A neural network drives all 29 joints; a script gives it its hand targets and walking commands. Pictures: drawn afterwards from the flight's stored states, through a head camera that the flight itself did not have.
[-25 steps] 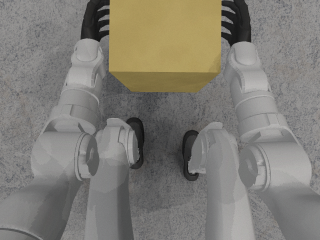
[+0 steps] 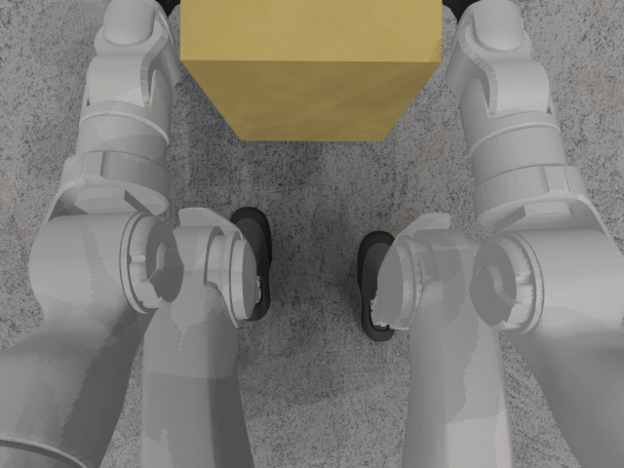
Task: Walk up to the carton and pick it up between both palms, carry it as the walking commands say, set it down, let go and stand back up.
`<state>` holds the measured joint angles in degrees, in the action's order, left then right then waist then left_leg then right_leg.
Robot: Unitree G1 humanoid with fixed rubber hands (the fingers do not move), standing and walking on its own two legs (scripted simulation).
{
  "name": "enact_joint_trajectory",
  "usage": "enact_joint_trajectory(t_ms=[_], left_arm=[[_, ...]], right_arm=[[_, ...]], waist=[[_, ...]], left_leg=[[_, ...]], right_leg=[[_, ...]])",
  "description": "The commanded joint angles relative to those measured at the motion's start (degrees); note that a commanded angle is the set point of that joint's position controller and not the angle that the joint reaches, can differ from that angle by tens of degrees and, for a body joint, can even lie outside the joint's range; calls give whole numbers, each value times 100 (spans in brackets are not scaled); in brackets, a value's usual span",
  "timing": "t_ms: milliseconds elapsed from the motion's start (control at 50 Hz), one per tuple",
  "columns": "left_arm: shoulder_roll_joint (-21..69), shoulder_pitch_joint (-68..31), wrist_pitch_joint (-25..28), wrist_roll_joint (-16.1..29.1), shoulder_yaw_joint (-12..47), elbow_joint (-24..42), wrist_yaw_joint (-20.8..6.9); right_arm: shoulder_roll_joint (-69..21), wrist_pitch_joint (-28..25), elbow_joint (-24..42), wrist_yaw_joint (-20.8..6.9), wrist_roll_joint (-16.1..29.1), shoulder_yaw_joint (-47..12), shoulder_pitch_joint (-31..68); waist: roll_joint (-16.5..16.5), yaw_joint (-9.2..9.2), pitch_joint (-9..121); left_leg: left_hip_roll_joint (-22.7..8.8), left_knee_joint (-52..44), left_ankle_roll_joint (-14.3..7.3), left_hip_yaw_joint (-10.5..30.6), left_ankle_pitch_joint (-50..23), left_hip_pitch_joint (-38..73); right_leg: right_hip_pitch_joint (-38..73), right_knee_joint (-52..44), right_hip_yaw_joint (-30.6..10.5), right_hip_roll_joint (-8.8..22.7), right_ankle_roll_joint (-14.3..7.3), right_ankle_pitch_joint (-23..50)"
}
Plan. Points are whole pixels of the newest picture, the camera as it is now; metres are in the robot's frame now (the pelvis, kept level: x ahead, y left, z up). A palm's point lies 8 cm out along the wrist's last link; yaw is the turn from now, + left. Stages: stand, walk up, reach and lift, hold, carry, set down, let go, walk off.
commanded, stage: set down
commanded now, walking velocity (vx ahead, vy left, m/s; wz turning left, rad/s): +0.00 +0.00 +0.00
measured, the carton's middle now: (311, 39) +0.52 +0.04 -0.27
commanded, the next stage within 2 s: none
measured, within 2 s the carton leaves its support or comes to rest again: rests again in 1.84 s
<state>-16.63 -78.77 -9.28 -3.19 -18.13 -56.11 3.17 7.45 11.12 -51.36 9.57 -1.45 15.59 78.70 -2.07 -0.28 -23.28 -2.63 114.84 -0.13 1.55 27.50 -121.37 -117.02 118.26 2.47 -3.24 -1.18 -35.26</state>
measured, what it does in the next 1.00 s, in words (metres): stands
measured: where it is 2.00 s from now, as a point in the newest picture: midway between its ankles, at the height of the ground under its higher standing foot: (315, 293)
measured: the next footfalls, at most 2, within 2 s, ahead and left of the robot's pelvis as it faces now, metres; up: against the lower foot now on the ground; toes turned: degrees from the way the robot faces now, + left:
none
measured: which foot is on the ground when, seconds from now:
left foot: down 0.00-1.00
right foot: down 0.00-1.00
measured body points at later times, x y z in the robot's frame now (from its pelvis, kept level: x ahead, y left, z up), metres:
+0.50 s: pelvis +0.00 +0.00 -0.01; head +0.37 +0.02 +0.24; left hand +0.54 +0.20 -0.19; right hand +0.55 -0.11 -0.18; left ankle +0.14 +0.13 -0.39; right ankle +0.10 -0.10 -0.39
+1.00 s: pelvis +0.00 +0.00 -0.01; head +0.37 +0.02 +0.24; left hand +0.54 +0.20 -0.20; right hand +0.55 -0.12 -0.19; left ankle +0.14 +0.13 -0.39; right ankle +0.10 -0.10 -0.39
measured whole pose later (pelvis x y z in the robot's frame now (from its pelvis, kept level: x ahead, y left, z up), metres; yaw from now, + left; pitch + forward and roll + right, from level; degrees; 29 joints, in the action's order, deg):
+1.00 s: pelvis +0.00 +0.00 -0.01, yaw +0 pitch +36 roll -1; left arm -17.1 -80.9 -9.8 -5.3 -25.4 -57.2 -4.6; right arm 6.4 9.9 -51.3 3.6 -1.5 24.1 80.0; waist -2.5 -0.9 -21.9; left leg -2.6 115.9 0.3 1.6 27.9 -124.1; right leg -120.3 119.5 2.2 -3.9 -1.2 -35.3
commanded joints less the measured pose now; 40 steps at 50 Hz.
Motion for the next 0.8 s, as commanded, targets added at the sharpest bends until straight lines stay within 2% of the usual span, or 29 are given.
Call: enact_joint_trajectory(t_ms=[0,100,200,260,320,360,400,440,480,500,520,540,580,600,620,660,680,720,740,780], left_arm=[[4297,-3314,63,358,1306,556,-1253],[4396,-3255,-10,135,1226,323,-1433],[4416,-3086,-62,25,1197,226,-1540],[4363,-2926,-81,-79,1157,159,-1552],[4359,-2739,-117,-129,1036,57,-1600],[4263,-2759,-114,-169,1067,122,-1586],[4293,-2591,-159,-274,951,-70,-1621],[4225,-2584,-137,-304,956,-2,-1607],[4216,-2453,-169,-357,884,-158,-1636],[4209,-2374,-166,-365,863,-158,-1639],[4153,-2302,-158,-416,805,-188,-1646],[4131,-2335,-160,-415,811,-126,-1651],[4091,-2223,-164,-481,760,-217,-1658],[4077,-2208,-166,-498,733,-240,-1654],[4069,-2151,-172,-516,675,-329,-1665],[4074,-2197,-175,-525,713,-313,-1672],[4049,-2155,-156,-523,684,-293,-1675],[3988,-2056,-169,-576,617,-402,-1673],[3996,-2042,-179,-571,641,-384,-1685],[3953,-1989,-170,-615,583,-458,-1679]], right_arm=[[-4805,-116,636,-1520,786,-2312,3839],[-5052,70,-89,-1697,437,-1875,3306],[-4933,155,-283,-1791,107,-1608,3002],[-4991,190,-306,-1824,58,-1629,2913],[-4848,212,-235,-1855,-51,-1596,2909],[-4841,207,-224,-1863,3,-1598,2914],[-4766,231,-283,-1869,-116,-1541,2814],[-4814,219,-232,-1886,-62,-1572,2859],[-4730,227,-323,-1879,-124,-1526,2779],[-4721,232,-291,-1884,-118,-1533,2777],[-4727,233,-381,-1886,-151,-1518,2729],[-4707,243,-370,-1884,-173,-1509,2702],[-4688,220,-295,-1887,-143,-1540,2774],[-4669,235,-366,-1886,-148,-1540,2697],[-4668,224,-324,-1882,-148,-1570,2781],[-4620,229,-378,-1874,-200,-1480,2663],[-4647,228,-392,-1880,-206,-1504,2637],[-4573,224,-440,-1892,-215,-1466,2634],[-4527,226,-450,-1891,-257,-1417,2589],[-4478,222,-501,-1895,-268,-1412,2592]], waist=[[-252,-1346,7428],[-224,-1191,6573],[-64,-1070,6045],[-118,-1150,5950],[-264,-1147,5786],[-180,-1205,5823],[-247,-1195,5647],[-230,-1270,5637],[-317,-1241,5489],[-245,-1274,5492],[-326,-1326,5359],[-315,-1277,5385],[-353,-1384,5333],[-332,-1380,5310],[-432,-1436,5265],[-353,-1341,5184],[-441,-1364,5188],[-435,-1383,5036],[-347,-1318,5003],[-377,-1366,4924]], left_leg=[[750,-215,-170,-475,-1453,3142],[744,-225,-196,-501,-1127,2794],[737,-180,-172,-473,-1092,2638],[717,-189,-186,-435,-1115,2636],[726,-193,-192,-433,-1056,2482],[705,-176,-191,-432,-1096,2598],[711,-170,-183,-447,-1030,2414],[705,-206,-212,-432,-1035,2463],[704,-206,-206,-429,-999,2393],[697,-193,-220,-447,-991,2400],[698,-182,-211,-459,-992,2249],[687,-192,-215,-451,-966,2260],[678,-193,-242,-435,-951,2229],[671,-199,-235,-451,-922,2237],[669,-157,-242,-470,-925,2148],[672,-162,-236,-479,-888,2109],[673,-187,-246,-460,-884,2068],[665,-214,-252,-432,-874,2135],[661,-197,-245,-448,-853,2125],[652,-191,-252,-449,-803,2097]], right_leg=[[1801,-808,-266,-667,312,1282],[1226,-832,-217,-656,290,954],[820,-820,-246,-618,236,870],[803,-782,-226,-611,252,882],[770,-813,-234,-599,262,833],[718,-768,-242,-613,257,834],[717,-816,-270,-607,245,829],[689,-789,-265,-612,255,843],[683,-801,-243,-608,273,790],[716,-790,-280,-599,270,772],[679,-808,-296,-595,279,805],[764,-812,-284,-599,284,804],[729,-777,-297,-593,298,807],[737,-796,-306,-595,301,776],[769,-810,-328,-585,306,807],[747,-835,-341,-595,288,820],[821,-827,-331,-599,294,836],[689,-815,-303,-587,311,773],[661,-849,-327,-590,289,744],[659,-846,-333,-582,304,692]])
